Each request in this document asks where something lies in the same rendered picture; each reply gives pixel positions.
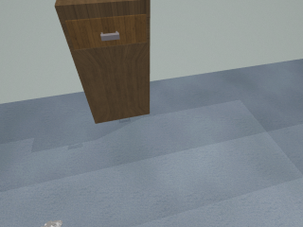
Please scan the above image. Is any drawer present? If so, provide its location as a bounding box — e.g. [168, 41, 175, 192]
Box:
[65, 14, 147, 50]

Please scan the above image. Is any handle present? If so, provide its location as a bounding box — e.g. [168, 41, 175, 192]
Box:
[100, 31, 120, 41]

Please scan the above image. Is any cabinet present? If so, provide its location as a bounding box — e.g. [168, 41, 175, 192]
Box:
[54, 0, 151, 124]

